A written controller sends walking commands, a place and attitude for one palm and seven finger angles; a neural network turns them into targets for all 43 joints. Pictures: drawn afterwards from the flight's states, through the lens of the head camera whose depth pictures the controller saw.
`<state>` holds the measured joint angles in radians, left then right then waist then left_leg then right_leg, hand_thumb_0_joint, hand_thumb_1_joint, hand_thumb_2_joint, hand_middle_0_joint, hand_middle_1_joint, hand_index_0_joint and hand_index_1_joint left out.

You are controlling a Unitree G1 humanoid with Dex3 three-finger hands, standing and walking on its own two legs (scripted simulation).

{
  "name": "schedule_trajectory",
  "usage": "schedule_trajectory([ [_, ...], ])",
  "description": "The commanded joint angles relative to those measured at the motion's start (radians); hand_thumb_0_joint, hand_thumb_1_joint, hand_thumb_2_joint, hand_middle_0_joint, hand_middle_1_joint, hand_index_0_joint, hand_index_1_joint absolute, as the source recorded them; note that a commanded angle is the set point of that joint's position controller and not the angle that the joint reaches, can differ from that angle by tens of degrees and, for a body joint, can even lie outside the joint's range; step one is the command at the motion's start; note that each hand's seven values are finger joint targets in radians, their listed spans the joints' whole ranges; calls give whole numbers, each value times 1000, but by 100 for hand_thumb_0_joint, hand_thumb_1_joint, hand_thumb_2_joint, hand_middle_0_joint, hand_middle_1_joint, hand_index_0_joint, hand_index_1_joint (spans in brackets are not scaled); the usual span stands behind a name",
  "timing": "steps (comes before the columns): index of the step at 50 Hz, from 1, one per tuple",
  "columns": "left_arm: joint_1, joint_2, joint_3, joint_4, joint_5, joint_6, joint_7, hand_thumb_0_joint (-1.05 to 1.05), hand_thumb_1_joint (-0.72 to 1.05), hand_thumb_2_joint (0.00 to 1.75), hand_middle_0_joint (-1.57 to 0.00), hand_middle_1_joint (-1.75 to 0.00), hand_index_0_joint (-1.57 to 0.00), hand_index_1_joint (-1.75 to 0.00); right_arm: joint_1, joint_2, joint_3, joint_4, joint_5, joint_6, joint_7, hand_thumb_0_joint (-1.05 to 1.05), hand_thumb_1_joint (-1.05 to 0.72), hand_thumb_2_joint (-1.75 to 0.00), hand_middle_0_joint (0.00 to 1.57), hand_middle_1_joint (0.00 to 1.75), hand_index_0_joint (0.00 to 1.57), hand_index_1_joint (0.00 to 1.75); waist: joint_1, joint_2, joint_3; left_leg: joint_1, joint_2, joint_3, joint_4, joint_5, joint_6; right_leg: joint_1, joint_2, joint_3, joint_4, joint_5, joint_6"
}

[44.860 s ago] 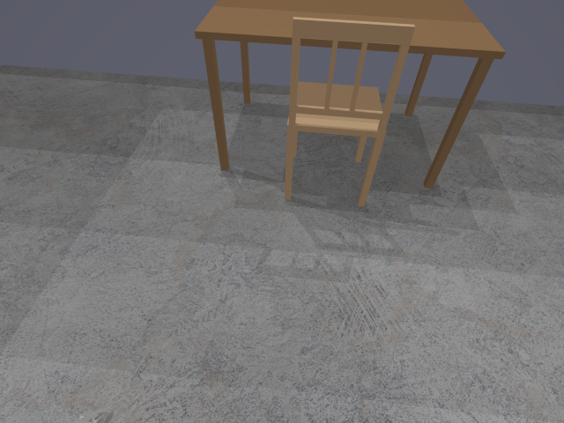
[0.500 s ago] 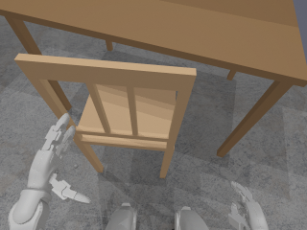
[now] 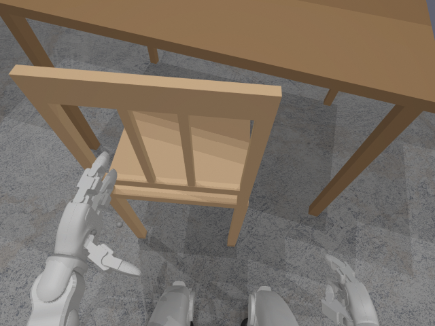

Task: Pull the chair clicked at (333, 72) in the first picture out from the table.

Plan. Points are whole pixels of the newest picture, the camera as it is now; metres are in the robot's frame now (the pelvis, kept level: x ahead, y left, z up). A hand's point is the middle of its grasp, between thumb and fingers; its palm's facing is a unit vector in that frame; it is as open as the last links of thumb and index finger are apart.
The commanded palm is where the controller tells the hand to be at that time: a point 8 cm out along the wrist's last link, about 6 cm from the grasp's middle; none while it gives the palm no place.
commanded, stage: aim the fingers beside a spindle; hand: left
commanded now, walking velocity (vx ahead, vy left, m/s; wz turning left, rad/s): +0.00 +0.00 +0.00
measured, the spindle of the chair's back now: (140, 150) +0.45 +0.19 +0.00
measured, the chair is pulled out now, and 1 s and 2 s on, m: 0.11 0.11 0.11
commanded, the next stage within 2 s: push the fingers through the gap in 1.04 s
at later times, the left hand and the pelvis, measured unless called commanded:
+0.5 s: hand (128, 216) +0.30 +0.17 +0.02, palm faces -0.05 -1.00 -0.04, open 16.9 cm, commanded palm +0.28 +0.23 +0.02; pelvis +0.00 +0.00 -0.01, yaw +0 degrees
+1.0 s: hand (130, 215) +0.30 +0.17 +0.02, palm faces -0.04 -1.00 -0.05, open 16.9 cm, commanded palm +0.29 +0.22 +0.02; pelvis +0.00 +0.00 -0.01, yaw +0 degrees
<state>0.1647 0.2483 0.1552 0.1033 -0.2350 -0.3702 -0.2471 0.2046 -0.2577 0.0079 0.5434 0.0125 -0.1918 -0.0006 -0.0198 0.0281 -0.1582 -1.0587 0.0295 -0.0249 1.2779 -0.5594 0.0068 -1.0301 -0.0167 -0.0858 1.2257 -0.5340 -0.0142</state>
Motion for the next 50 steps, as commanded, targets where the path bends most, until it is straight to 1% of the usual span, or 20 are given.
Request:
schedule_trajectory([
  [1,-94,129,82,-197,-14,-77,9,0,-50,30,-6,-8,-6,-8,-9,-144,-61,-139,4,-48,-5,0,-90,-90,20,30,20,30,1,12,-305,198,-37,-12,-181,263,15,184,33,32,-165,190,-10],
  [2,-88,148,101,-185,-12,-77,10,0,-50,30,-6,-8,-6,-8,-12,-146,-61,-137,3,-46,-6,0,-90,-90,20,30,20,30,4,19,-307,189,-36,-11,-177,263,16,182,34,33,-162,188,-11],
  [4,-138,116,64,-177,-12,-77,3,0,-50,30,-6,-8,-6,-8,-14,-145,-60,-131,4,-43,-6,0,-90,-90,20,30,20,30,-13,14,-296,179,-37,-8,-168,246,18,165,31,37,-163,180,-8],
  [7,-149,134,77,-164,-9,-81,-1,0,-50,30,-6,-8,-6,-8,-9,-150,-62,-126,6,-44,-10,0,-90,-90,20,30,20,30,-12,17,-307,186,-33,-12,-164,254,18,154,34,35,-155,181,-10],
  [9,-196,99,31,-164,-5,-82,-4,0,-50,30,-6,-8,-6,-8,-12,-147,-59,-126,5,-43,-10,0,-90,-90,20,30,20,30,-20,31,-299,188,-34,-18,-165,240,16,135,31,31,-152,163,-9],
  [12,-195,130,63,-154,-1,-87,10,0,-50,30,-6,-8,-6,-8,-10,-154,-62,-121,1,-42,-11,0,-90,-90,20,30,20,30,-9,16,-331,192,-33,-21,-161,261,17,141,33,31,-143,177,-11],
  [13,-199,118,53,-166,-1,-89,12,0,-50,30,-6,-8,-6,-8,-13,-150,-62,-123,0,-41,-8,0,-90,-90,20,30,20,30,-7,32,-348,201,-34,-20,-159,268,16,143,30,32,-140,186,-11],
  [17,-176,135,82,-123,5,-85,27,0,-50,30,-6,-8,-6,-8,-10,-151,-64,-119,-1,-27,-4,0,-90,-90,20,30,20,30,1,6,-346,182,-33,-16,-155,278,14,148,33,31,-133,199,-11],
  [19,-186,105,54,-120,8,-85,26,0,-50,30,-6,-8,-6,-8,-13,-147,-64,-126,-1,-20,0,0,-90,-90,20,30,20,30,-2,11,-341,173,-34,-14,-153,275,13,143,30,30,-126,199,-11],
  [22,-235,129,73,-99,14,-90,33,0,-50,30,-6,-8,-6,-8,-14,-151,-63,-116,-2,-13,-2,0,-90,-90,20,30,20,30,-9,9,-327,152,-32,-14,-144,240,15,119,32,34,-126,165,-12],
  [23,-254,110,50,-110,13,-94,30,0,-50,30,-6,-8,-6,-8,-20,-149,-62,-120,-2,-12,-1,0,-90,-90,20,30,20,30,-13,22,-330,160,-33,-14,-145,236,16,115,31,34,-127,162,-11],
  [26,-212,115,53,-158,10,-104,30,0,-50,30,-6,-8,-6,-8,-13,-148,-66,-128,-1,-11,2,0,-90,-90,20,30,20,30,6,45,-385,209,-32,-17,-149,309,12,145,30,30,-118,220,-16],
  [28,-186,110,45,-174,10,-100,33,0,-50,30,-6,-8,-6,-8,-10,-147,-66,-130,-1,-8,5,0,-90,-90,20,30,20,30,1,45,-401,228,-29,-20,-147,337,11,143,30,26,-116,238,-13],
  [31,-178,99,40,-135,10,-91,38,0,-50,30,-6,-8,-6,-8,-13,-148,-65,-125,2,-1,4,0,-90,-90,20,30,20,30,-8,3,-340,182,-29,-20,-152,268,12,128,33,24,-126,188,-11],
  [34,-199,75,11,-134,18,-91,45,0,-50,30,-6,-8,-6,-8,-19,-147,-63,-129,3,2,3,0,-90,-90,20,30,20,30,-14,12,-325,178,-31,-22,-151,256,13,108,31,22,-121,173,-11],
  [35,-212,88,23,-130,20,-93,49,0,-50,30,-6,-8,-6,-8,-21,-148,-65,-128,2,2,1,0,-90,-90,20,30,20,30,-14,10,-322,173,-30,-22,-149,237,12,100,31,25,-124,158,-11],
  [42,-231,113,43,-153,23,-110,54,0,-50,30,-6,-8,-6,-8,-22,-148,-64,-130,0,3,-3,0,-90,-90,20,30,20,30,-5,21,-368,183,-34,-21,-146,255,15,128,31,32,-121,172,-14],
  [46,-248,105,44,-87,18,-89,40,0,-50,30,-6,-8,-6,-8,-20,-149,-62,-122,4,11,-5,0,-90,-90,20,30,20,30,-16,-7,-330,148,-36,-12,-143,225,17,128,30,38,-136,161,-10],
  [48,-278,119,51,-80,21,-87,38,0,-50,30,-6,-8,-6,-8,-23,-150,-58,-120,4,13,-7,0,-90,-90,20,30,20,30,-13,24,-332,152,-36,-15,-145,222,16,121,30,39,-132,154,-13],
  [50,-292,115,51,-74,16,-89,33,0,-50,30,-6,-8,-6,-8,-22,-150,-61,-119,5,11,-9,0,-90,-90,20,30,20,30,-13,11,-336,157,-36,-12,-144,219,16,124,29,41,-138,153,-11],
])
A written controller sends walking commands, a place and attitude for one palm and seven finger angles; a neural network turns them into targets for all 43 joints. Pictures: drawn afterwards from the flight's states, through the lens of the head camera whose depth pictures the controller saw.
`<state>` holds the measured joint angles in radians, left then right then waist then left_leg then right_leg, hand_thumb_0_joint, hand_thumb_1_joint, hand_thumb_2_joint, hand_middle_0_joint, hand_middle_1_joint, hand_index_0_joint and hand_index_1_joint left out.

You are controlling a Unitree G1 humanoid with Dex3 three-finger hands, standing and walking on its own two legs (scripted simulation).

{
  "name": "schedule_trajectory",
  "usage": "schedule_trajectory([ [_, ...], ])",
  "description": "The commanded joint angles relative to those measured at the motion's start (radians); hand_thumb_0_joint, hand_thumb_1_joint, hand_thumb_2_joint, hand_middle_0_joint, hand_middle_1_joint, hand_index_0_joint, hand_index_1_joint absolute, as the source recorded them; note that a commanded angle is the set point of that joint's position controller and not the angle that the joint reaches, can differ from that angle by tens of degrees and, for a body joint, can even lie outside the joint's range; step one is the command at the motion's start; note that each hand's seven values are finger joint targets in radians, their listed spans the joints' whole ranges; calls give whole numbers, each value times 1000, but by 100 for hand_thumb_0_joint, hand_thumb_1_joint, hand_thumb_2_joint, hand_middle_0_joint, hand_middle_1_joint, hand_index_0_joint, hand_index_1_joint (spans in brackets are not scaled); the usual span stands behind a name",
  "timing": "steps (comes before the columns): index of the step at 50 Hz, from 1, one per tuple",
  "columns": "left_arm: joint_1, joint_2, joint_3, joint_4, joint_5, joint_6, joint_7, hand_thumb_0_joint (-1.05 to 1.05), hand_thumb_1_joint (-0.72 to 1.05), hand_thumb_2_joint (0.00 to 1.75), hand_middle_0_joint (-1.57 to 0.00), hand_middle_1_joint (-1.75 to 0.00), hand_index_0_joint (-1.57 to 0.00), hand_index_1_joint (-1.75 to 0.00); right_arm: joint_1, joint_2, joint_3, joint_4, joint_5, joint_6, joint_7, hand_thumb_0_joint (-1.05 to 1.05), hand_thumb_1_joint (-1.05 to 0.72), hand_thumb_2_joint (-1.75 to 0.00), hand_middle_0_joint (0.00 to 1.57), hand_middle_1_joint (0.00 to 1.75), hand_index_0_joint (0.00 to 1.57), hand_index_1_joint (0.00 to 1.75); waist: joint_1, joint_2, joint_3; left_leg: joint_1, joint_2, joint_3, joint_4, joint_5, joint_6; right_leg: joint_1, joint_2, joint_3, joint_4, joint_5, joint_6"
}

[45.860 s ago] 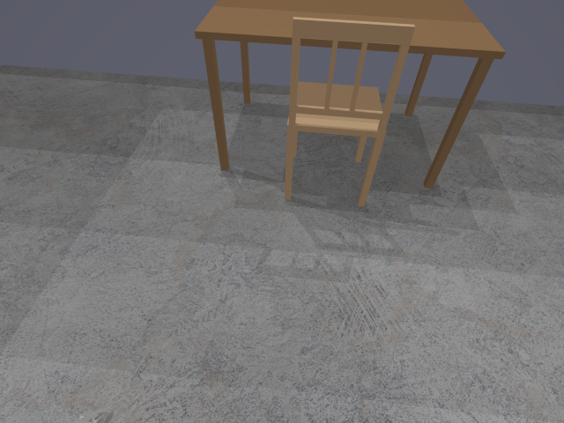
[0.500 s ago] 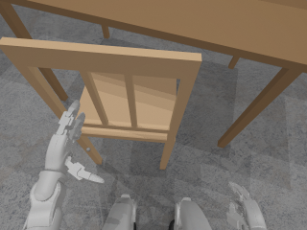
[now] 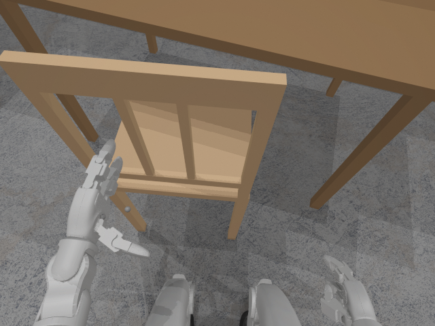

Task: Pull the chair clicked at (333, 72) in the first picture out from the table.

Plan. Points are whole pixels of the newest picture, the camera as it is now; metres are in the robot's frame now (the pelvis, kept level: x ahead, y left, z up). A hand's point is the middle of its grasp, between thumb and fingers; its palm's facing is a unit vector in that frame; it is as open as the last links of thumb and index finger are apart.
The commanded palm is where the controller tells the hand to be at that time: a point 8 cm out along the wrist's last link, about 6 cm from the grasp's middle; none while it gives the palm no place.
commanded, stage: aim the fingers beside a spindle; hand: left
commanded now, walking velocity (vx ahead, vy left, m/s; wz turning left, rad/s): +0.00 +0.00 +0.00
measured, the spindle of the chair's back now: (137, 141) +0.45 +0.19 +0.01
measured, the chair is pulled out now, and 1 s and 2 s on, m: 0.11 0.11 0.11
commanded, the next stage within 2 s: push the fingers through the gap in 0.04 s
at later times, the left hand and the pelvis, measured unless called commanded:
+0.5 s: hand (137, 189) +0.34 +0.16 +0.03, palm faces -0.06 -1.00 -0.05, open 17.0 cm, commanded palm +0.33 +0.22 +0.03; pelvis +0.00 +0.00 +0.00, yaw +0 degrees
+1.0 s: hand (135, 164) +0.39 +0.18 +0.03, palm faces -0.02 -1.00 -0.04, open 16.9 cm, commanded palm +0.37 +0.22 +0.03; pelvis +0.00 +0.00 +0.00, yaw -1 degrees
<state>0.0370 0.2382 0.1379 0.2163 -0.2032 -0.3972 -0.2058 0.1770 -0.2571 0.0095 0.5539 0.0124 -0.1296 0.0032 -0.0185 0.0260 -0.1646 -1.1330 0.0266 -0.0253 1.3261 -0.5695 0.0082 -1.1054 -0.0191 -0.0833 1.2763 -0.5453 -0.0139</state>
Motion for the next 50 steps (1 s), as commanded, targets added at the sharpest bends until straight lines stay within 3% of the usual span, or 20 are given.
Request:
schedule_trajectory([
  [1,-168,128,71,-200,-19,-65,-9,0,-50,30,-6,-8,-6,-8,5,-151,-61,-131,4,-52,-12,0,-90,-90,20,30,20,30,-10,27,-344,241,-34,-14,-196,240,14,208,32,37,-187,172,-13],
  [2,-156,135,75,-220,-21,-68,-9,0,-50,30,-6,-8,-6,-8,3,-150,-63,-135,3,-54,-12,0,-90,-90,20,30,20,30,-6,51,-366,257,-33,-12,-191,262,16,212,33,38,-184,191,-14],
  [5,-115,144,96,-206,-29,-68,-13,0,-50,30,-6,-8,-6,-8,14,-149,-65,-133,3,-52,-9,0,-90,-90,20,30,20,30,-3,11,-374,256,-33,-8,-192,302,14,247,32,39,-185,242,-12],
  [8,-94,126,77,-211,-30,-70,-17,0,-50,30,-6,-8,-6,-8,16,-147,-65,-133,4,-53,-5,0,-90,-90,20,30,20,30,-6,32,-367,270,-31,-10,-193,332,12,235,31,33,-179,267,-12],
  [11,-196,109,50,-177,-22,-72,-13,0,-50,30,-6,-8,-6,-8,14,-153,-65,-116,5,-54,-9,0,-90,-90,20,30,20,30,-35,8,-312,241,-28,-15,-190,253,13,181,32,31,-186,191,-8],
  [16,-297,129,62,-151,-7,-84,0,0,-50,30,-6,-8,-6,-8,16,-159,-64,-105,0,-57,-17,0,-90,-90,20,30,20,30,-29,29,-341,251,-32,-17,-189,241,13,177,29,37,-183,172,-13],
  [20,-287,124,58,-150,3,-78,12,0,-50,30,-6,-8,-6,-8,26,-157,-68,-108,-3,-51,-9,0,-90,-90,20,30,20,30,-11,68,-414,317,-29,-21,-193,339,7,199,28,32,-168,246,-16],
  [26,-352,126,76,-36,13,-51,36,0,-50,30,-6,-8,-6,-8,32,-158,-66,-105,-1,-21,-5,0,-90,-90,20,30,20,30,-25,-21,-365,248,-31,-10,-199,270,11,208,31,36,-186,214,-9],
  [30,-464,151,89,-7,21,-75,32,0,-50,30,-6,-8,-6,-8,35,-158,-63,-92,-2,-16,-10,0,-90,-90,20,30,20,30,-38,-4,-370,238,-32,-2,-190,250,15,208,30,50,-192,205,-9],
  [33,-494,163,101,6,16,-90,23,0,-50,30,-6,-8,-6,-8,46,-160,-63,-86,-4,-17,-11,0,-90,-90,20,30,20,30,-28,38,-404,272,-32,-7,-193,291,11,214,31,47,-185,235,-14],
  [36,-482,157,105,45,9,-88,10,0,-50,30,-6,-8,-6,-8,61,-160,-68,-80,-4,-12,-7,0,-90,-90,20,30,20,30,-29,24,-426,281,-31,0,-189,334,10,237,31,50,-186,287,-12],
  [41,-552,173,124,139,9,-77,0,0,-50,30,-6,-8,-6,-8,74,-167,-68,-65,0,2,-7,0,-90,-90,20,30,20,30,-48,-24,-382,228,-30,3,-190,285,14,224,31,54,-198,254,-6],
  [42,-573,202,149,140,14,-84,4,0,-50,30,-6,-8,-6,-8,79,-169,-68,-63,-1,3,-9,0,-90,-90,20,30,20,30,-42,-3,-388,231,-31,2,-189,294,13,226,33,54,-193,259,-10],
  [46,-625,195,136,109,17,-115,4,0,-50,30,-6,-8,-6,-8,91,-165,-70,-60,-8,1,-3,0,-90,-90,20,30,20,30,-38,60,-454,302,-31,-2,-189,357,8,229,34,52,-183,300,-14],
  [47,-610,210,154,118,16,-115,7,0,-50,30,-6,-8,-6,-8,98,-169,-74,-59,-11,2,-1,0,-90,-90,20,30,20,30,-38,49,-469,310,-29,-5,-185,386,9,235,36,50,-180,323,-14],
  [50,-616,193,141,173,19,-114,-1,0,-50,30,-6,-8,-6,-8,102,-169,-73,-48,-8,11,3,0,-90,-90,20,30,20,30,-44,29,-431,288,-26,-6,-193,362,5,220,35,45,-183,304,-13],
])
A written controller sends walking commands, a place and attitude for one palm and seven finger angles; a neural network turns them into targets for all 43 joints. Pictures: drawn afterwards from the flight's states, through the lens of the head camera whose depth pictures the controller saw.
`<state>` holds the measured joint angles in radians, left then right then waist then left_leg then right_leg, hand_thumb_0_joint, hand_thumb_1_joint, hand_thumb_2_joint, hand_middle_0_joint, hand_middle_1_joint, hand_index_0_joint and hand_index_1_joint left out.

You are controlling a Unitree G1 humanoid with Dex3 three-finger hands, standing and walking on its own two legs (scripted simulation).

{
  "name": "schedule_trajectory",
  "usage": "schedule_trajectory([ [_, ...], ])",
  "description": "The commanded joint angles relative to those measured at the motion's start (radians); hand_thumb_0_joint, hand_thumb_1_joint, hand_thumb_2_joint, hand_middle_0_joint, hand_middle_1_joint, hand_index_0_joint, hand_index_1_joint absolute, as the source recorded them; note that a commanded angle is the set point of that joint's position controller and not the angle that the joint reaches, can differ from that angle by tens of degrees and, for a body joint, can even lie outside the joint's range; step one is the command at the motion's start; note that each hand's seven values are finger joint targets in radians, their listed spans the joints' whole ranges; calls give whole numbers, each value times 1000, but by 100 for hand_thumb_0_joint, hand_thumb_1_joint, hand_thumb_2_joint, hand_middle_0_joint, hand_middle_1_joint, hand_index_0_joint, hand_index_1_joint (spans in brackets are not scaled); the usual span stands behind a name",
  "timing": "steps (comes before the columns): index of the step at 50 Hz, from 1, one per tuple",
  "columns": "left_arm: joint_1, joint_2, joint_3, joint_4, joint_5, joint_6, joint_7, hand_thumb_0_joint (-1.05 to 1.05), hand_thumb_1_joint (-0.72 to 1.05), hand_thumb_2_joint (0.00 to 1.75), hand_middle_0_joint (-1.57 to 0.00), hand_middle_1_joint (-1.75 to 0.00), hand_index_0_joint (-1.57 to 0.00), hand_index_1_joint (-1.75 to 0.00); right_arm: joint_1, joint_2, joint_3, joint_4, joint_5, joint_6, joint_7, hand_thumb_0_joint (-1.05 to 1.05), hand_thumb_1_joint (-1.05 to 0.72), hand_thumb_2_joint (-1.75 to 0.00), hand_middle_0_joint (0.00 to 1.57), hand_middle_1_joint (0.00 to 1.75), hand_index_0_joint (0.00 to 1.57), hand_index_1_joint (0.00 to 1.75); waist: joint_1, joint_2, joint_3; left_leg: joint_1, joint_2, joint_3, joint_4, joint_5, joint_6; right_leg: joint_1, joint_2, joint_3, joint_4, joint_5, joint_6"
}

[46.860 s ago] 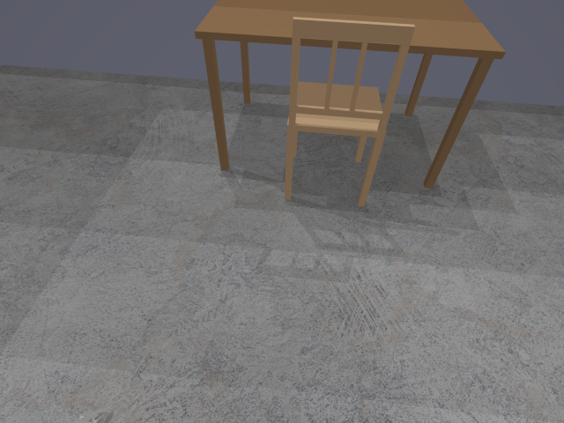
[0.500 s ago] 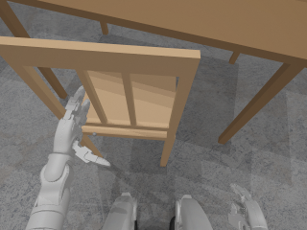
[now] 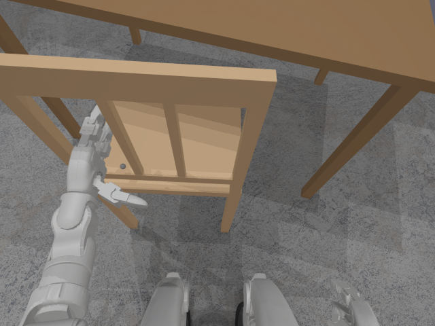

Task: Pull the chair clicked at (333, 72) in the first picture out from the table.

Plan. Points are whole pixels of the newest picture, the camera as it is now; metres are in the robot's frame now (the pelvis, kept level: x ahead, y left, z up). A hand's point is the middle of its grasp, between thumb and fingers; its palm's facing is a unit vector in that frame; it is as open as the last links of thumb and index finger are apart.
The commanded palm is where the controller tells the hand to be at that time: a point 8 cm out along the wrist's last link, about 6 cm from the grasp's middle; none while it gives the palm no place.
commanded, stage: push the fingers through the gap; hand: left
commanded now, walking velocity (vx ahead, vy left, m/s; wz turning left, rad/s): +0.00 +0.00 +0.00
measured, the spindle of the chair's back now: (124, 142) +0.45 +0.19 +0.01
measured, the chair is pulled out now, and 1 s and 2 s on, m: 0.11 0.11 0.12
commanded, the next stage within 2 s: hook a spindle and tug to test in 0.74 s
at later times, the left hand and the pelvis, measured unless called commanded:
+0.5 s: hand (127, 148) +0.42 +0.18 +0.03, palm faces +0.00 -1.00 -0.04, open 16.9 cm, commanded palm +0.40 +0.22 +0.02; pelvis +0.00 +0.01 +0.00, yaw -1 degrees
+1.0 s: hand (135, 150) +0.42 +0.16 +0.03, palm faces +0.01 -1.00 -0.05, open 16.7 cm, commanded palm +0.39 +0.21 +0.02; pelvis +0.00 +0.00 +0.00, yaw +0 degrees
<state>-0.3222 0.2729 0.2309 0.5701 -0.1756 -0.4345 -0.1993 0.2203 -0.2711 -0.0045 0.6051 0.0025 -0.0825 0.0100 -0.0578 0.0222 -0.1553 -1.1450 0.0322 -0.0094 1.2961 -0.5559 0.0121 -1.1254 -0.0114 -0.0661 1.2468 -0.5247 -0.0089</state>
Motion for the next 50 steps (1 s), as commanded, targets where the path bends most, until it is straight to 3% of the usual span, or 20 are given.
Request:
schedule_trajectory([
  [1,-267,144,36,-175,-7,-75,-9,0,-50,30,-6,-8,-6,-8,61,-155,-60,-99,3,-35,-2,0,-90,-90,20,30,20,30,-10,38,-443,307,-31,-20,-162,352,2,233,27,26,-154,285,-17],
  [6,-361,134,21,-111,5,-74,5,0,-50,30,-6,-8,-6,-8,64,-159,-58,-91,3,-24,-3,0,-90,-90,20,30,20,30,-27,33,-394,282,-32,-24,-170,274,3,182,29,23,-166,204,-17],
  [8,-421,151,27,-126,17,-91,19,0,-50,30,-6,-8,-6,-8,72,-161,-59,-86,-1,-23,-3,0,-90,-90,20,30,20,30,-28,69,-421,320,-31,-35,-171,288,-1,160,30,20,-160,197,-20],
  [11,-446,173,55,-87,23,-102,38,0,-50,30,-6,-8,-6,-8,80,-163,-59,-79,-8,-17,0,0,-90,-90,20,30,20,30,-29,33,-448,313,-32,-33,-165,300,0,177,31,21,-155,210,-19],
  [16,-518,220,88,7,40,-102,38,0,-50,30,-6,-8,-6,-8,95,-167,-52,-72,-12,0,-1,0,-90,-90,20,30,20,30,-34,35,-451,268,-36,-25,-157,282,5,193,30,31,-152,212,-19],
  [19,-473,215,93,-11,34,-104,23,0,-50,30,-6,-8,-6,-8,108,-165,-57,-84,-13,8,7,0,-90,-90,20,30,20,30,-18,58,-518,324,-32,-26,-156,363,0,221,32,27,-144,277,-22],
  [22,-427,162,52,-6,26,-92,11,0,-50,30,-6,-8,-6,-8,112,-163,-60,-90,-8,16,17,0,-90,-90,20,30,20,30,-25,73,-494,357,-25,-34,-165,397,-7,187,36,13,-147,280,-24],
  [24,-419,149,45,7,21,-86,14,0,-50,30,-6,-8,-6,-8,109,-163,-61,-89,-5,22,18,0,-90,-90,20,30,20,30,-29,34,-452,318,-26,-30,-170,352,-4,189,37,16,-159,253,-20],
  [26,-463,180,66,15,25,-92,25,0,-50,30,-6,-8,-6,-8,108,-168,-60,-82,-4,25,13,0,-90,-90,20,30,20,30,-36,3,-417,271,-29,-26,-171,291,3,189,36,22,-166,218,-17],
  [28,-489,211,90,-43,30,-115,37,0,-50,30,-6,-8,-6,-8,107,-167,-61,-87,-8,23,11,0,-90,-90,20,30,20,30,-23,44,-462,296,-32,-24,-171,301,3,203,35,27,-162,223,-19],
  [29,-493,183,63,-63,31,-124,39,0,-50,30,-6,-8,-6,-8,105,-162,-61,-87,-10,20,12,0,-90,-90,20,30,20,30,-30,52,-474,322,-32,-26,-173,311,1,198,37,24,-162,226,-19],
  [30,-481,182,63,-60,34,-130,42,0,-50,30,-6,-8,-6,-8,107,-162,-62,-85,-10,19,13,0,-90,-90,20,30,20,30,-25,62,-473,337,-30,-29,-173,327,-3,188,37,21,-159,230,-22],
  [33,-519,162,35,-32,45,-138,47,0,-50,30,-6,-8,-6,-8,106,-163,-60,-68,-11,20,12,0,-90,-90,20,30,20,30,-45,76,-439,343,-27,-40,-170,326,-5,144,37,16,-154,218,-23],
  [34,-503,154,35,-22,48,-136,49,0,-50,30,-6,-8,-6,-8,109,-163,-62,-67,-12,21,14,0,-90,-90,20,30,20,30,-37,86,-443,352,-26,-39,-173,325,-8,143,36,14,-154,212,-25],
  [36,-486,149,34,-26,48,-133,53,0,-50,30,-6,-8,-6,-8,111,-167,-66,-71,-13,23,15,0,-90,-90,20,30,20,30,-32,70,-475,371,-25,-44,-174,352,-11,152,35,10,-149,228,-25],
  [39,-480,123,14,-11,51,-119,58,0,-50,30,-6,-8,-6,-8,110,-162,-65,-72,-11,29,17,0,-90,-90,20,30,20,30,-38,66,-458,372,-24,-44,-174,371,-13,147,34,6,-148,244,-24],
  [42,-475,157,47,2,52,-115,70,0,-50,30,-6,-8,-6,-8,104,-165,-63,-79,-13,34,17,0,-90,-90,20,30,20,30,-33,45,-451,328,-31,-34,-170,330,-4,172,35,17,-155,234,-23],
  [48,-443,142,38,-41,51,-134,74,0,-50,30,-17,-41,-17,-41,94,-155,-62,-91,-13,35,20,0,-90,-90,20,30,20,30,-24,42,-480,330,-32,-25,-166,357,-3,211,33,25,-149,276,-22],
  [49,-420,130,27,-20,53,-127,71,0,-50,30,-18,-46,-18,-46,93,-153,-61,-92,-10,37,21,0,-90,-90,20,30,20,30,-24,33,-454,318,-31,-23,-169,344,-4,205,34,23,-152,266,-22],
  [50,-452,110,5,-17,51,-125,69,0,-50,30,-20,-52,-20,-52,89,-153,-61,-89,-9,38,20,0,-90,-90,20,30,20,30,-41,15,-434,306,-31,-23,-168,318,0,192,34,23,-159,250,-19],
])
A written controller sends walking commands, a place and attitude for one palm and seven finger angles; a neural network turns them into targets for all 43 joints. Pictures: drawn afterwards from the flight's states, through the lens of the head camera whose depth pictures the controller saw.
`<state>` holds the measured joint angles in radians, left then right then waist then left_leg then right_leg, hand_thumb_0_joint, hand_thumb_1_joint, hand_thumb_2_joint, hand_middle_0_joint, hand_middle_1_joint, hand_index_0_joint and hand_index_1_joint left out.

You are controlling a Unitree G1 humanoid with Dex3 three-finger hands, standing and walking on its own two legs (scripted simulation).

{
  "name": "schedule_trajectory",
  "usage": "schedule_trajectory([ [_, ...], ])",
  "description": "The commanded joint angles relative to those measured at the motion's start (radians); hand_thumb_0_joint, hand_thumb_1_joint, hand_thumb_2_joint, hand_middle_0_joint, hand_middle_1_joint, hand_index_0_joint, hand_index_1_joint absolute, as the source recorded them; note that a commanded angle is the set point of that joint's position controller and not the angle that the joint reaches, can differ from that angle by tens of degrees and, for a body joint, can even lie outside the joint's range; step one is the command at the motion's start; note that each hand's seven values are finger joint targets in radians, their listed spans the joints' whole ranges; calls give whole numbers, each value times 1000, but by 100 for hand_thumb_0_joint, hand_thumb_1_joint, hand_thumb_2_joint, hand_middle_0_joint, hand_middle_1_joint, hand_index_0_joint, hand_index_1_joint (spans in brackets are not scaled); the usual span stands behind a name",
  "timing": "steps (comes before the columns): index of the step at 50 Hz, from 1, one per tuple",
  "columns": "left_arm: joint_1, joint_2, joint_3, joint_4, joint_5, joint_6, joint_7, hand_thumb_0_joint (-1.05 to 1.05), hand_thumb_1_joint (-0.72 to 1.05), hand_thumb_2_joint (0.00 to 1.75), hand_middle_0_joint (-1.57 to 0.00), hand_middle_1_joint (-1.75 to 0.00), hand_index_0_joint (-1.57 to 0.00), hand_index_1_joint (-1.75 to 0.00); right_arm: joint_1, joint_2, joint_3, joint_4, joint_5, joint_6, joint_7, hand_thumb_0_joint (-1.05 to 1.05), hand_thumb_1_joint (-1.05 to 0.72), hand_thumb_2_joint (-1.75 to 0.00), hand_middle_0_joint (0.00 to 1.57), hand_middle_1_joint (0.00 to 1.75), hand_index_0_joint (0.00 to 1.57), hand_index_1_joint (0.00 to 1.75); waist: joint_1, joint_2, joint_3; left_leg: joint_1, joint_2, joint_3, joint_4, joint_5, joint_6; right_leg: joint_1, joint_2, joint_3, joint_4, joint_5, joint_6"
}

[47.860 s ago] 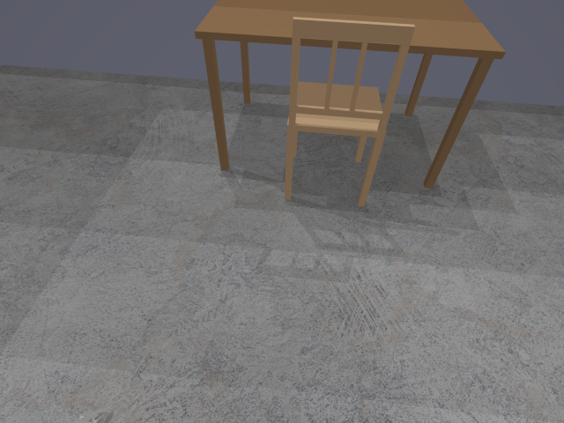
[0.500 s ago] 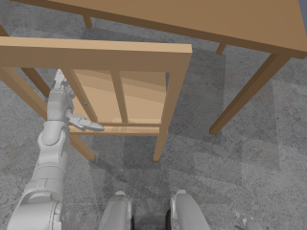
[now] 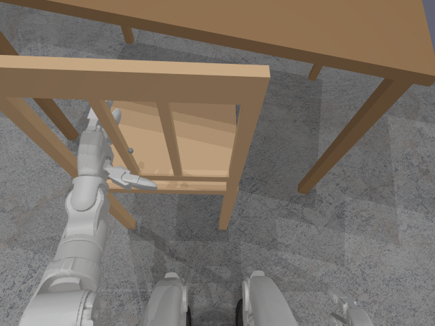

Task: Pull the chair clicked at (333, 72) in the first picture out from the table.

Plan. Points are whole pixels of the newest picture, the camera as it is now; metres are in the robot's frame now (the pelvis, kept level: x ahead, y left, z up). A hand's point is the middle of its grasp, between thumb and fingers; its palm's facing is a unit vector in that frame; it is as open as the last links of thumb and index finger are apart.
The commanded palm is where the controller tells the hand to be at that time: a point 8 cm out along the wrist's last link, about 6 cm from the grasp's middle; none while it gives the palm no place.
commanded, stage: hook a spindle and tug to test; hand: left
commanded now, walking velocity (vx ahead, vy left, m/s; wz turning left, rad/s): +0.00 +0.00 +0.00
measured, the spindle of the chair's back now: (119, 142) +0.45 +0.19 +0.01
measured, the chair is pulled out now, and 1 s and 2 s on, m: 0.11 0.12 0.17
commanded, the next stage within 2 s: step backward, pulling the chair out in 1.34 s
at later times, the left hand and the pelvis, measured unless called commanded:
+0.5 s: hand (128, 149) +0.42 +0.17 +0.03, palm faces +0.03 -1.00 -0.05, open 9.9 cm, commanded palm +0.40 +0.20 +0.02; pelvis +0.00 +0.00 +0.00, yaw +0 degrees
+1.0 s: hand (128, 153) +0.41 +0.16 +0.03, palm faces +0.01 -1.00 -0.03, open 5.0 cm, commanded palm +0.38 +0.21 +0.02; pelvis +0.01 +0.00 +0.01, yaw +0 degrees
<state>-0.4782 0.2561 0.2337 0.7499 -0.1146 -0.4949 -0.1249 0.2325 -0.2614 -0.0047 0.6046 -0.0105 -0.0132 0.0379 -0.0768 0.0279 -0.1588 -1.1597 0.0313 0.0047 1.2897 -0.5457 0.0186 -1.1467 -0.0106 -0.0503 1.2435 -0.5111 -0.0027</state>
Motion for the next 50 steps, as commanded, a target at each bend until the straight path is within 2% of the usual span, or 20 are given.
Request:
schedule_trajectory([
  [1,-314,130,2,-191,-9,-62,-7,0,-50,30,-22,-57,-22,-57,75,-164,-60,-86,6,-31,-9,0,-90,-90,20,30,20,30,-23,11,-417,303,-31,-36,-162,278,-5,210,32,10,-160,214,-25],
  [3,-337,163,29,-208,-8,-68,-4,0,-50,30,-25,-68,-25,-68,75,-168,-60,-86,4,-33,-15,0,-90,-90,20,30,20,30,-16,17,-440,313,-33,-39,-161,287,-4,217,31,13,-154,222,-27],
  [6,-315,138,9,-209,-11,-66,-8,0,-50,30,-31,-85,-31,-85,74,-161,-61,-88,5,-36,-14,0,-90,-90,20,30,20,30,-16,19,-456,307,-38,-26,-153,287,0,241,30,22,-161,236,-24],
  [7,-318,159,24,-210,-9,-67,-9,0,-50,30,-32,-90,-32,-90,80,-163,-61,-87,4,-37,-15,0,-90,-90,20,30,20,30,-15,28,-459,306,-37,-27,-151,298,-1,246,31,23,-157,250,-26],
  [9,-319,163,28,-206,-13,-67,-14,0,-39,35,-36,-101,-36,-101,77,-165,-60,-84,5,-37,-16,0,-90,-90,20,30,20,30,-19,-7,-454,289,-37,-26,-150,289,1,255,29,24,-159,251,-23],
  [10,-298,157,26,-201,-13,-66,-18,0,-33,37,-38,-107,-38,-107,78,-162,-61,-89,7,-37,-15,0,-90,-90,20,30,20,30,-10,3,-453,291,-38,-24,-153,292,1,262,31,26,-161,253,-24],
  [11,-312,135,0,-211,-15,-65,-24,0,-28,40,-39,-112,-39,-112,72,-160,-60,-89,8,-38,-14,0,-90,-90,20,30,20,30,-18,35,-451,297,-39,-21,-151,285,1,248,29,26,-164,246,-24],
  [16,-316,139,3,-195,-20,-60,-31,0,0,52,-48,-140,-48,-140,79,-163,-62,-86,10,-40,-15,0,-90,-90,20,30,20,30,-20,14,-450,298,-37,-26,-152,281,1,244,30,25,-165,239,-23],
  [17,-325,156,18,-201,-17,-62,-29,0,6,54,-50,-145,-50,-145,83,-166,-62,-84,7,-41,-16,0,-90,-90,20,30,20,30,-16,37,-458,306,-38,-27,-152,293,0,242,30,23,-160,246,-27],
  [21,-302,138,4,-198,-21,-59,-30,0,28,64,-50,-145,-50,-145,84,-165,-65,-84,10,-40,-15,0,-90,-90,20,30,20,30,-17,8,-455,304,-38,-24,-152,298,1,254,30,25,-167,257,-24],
  [22,-306,141,1,-203,-17,-60,-30,0,34,66,-50,-145,-50,-145,84,-166,-64,-84,8,-41,-14,0,-90,-90,20,30,20,30,-16,41,-451,313,-37,-28,-154,309,-1,241,30,21,-160,258,-28],
  [32,-319,117,-15,-196,-14,-60,-24,0,90,90,-50,-145,-50,-145,92,-167,-66,-78,6,-38,-11,0,-90,-90,20,30,20,30,-23,29,-453,341,-33,-40,-157,334,-3,216,32,8,-153,260,-29],
  [37,-216,133,7,-228,-20,-52,-25,0,90,90,-50,-145,-50,-145,89,-168,-68,-92,6,-33,-5,0,-90,-90,20,30,20,30,1,35,-482,365,-31,-38,-160,385,-8,244,32,6,-151,297,-31],
  [38,-211,113,-12,-231,-22,-50,-27,0,90,90,-50,-145,-50,-145,81,-164,-65,-95,9,-30,-3,0,-90,-90,20,30,20,30,-1,29,-462,359,-30,-40,-166,378,-9,239,32,3,-152,289,-30],
  [40,-183,131,9,-250,-26,-50,-24,0,90,90,-50,-145,-50,-145,78,-164,-67,-101,9,-28,-3,0,-90,-90,20,30,20,30,8,10,-465,349,-30,-37,-169,377,-9,258,33,5,-152,294,-30],
  [41,-159,104,-17,-256,-26,-49,-26,0,90,90,-50,-145,-50,-145,72,-159,-65,-108,11,-28,-1,0,-90,-90,20,30,20,30,9,24,-453,354,-30,-34,-172,374,-9,253,34,5,-156,289,-30],
  [43,-133,112,-8,-283,-27,-49,-22,0,90,90,-50,-145,-50,-145,71,-160,-67,-115,10,-28,1,0,-90,-90,20,30,20,30,16,34,-458,373,-26,-40,-174,403,-14,248,34,-1,-148,298,-32],
  [46,-118,105,-11,-300,-32,-46,-17,0,90,90,-50,-145,-50,-145,65,-159,-67,-118,11,-26,3,0,-90,-90,20,30,20,30,10,1,-440,353,-26,-37,-175,382,-10,257,35,-1,-154,292,-29],
  [48,-71,120,2,-330,-31,-49,-14,0,90,90,-50,-145,-50,-145,62,-160,-66,-127,10,-27,3,0,-90,-90,20,30,20,30,25,35,-458,373,-26,-38,-175,425,-14,263,36,0,-144,317,-32],
  [50,-36,89,-21,-348,-33,-43,-14,0,90,90,-50,-145,-50,-145,56,-152,-66,-131,11,-25,7,0,-90,-90,20,30,20,30,24,36,-447,382,-23,-37,-177,436,-18,257,35,-3,-144,317,-31],
])
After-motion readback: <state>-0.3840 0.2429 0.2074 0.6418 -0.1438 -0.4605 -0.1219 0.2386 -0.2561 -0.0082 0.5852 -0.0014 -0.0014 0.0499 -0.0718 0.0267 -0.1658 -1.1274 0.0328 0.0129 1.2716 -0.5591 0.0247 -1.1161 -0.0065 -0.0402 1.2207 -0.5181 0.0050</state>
